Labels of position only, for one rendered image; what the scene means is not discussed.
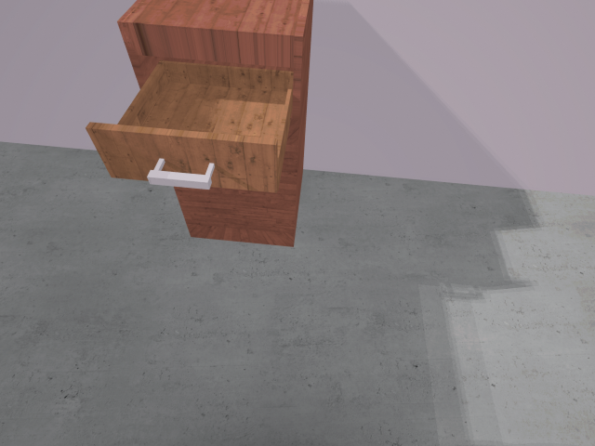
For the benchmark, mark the drawer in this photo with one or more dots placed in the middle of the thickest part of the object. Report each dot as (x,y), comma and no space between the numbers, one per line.
(193,114)

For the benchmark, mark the cabinet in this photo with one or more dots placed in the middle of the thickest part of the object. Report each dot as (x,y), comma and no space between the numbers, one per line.
(261,34)

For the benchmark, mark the handle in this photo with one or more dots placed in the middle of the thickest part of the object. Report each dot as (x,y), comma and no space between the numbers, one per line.
(184,180)

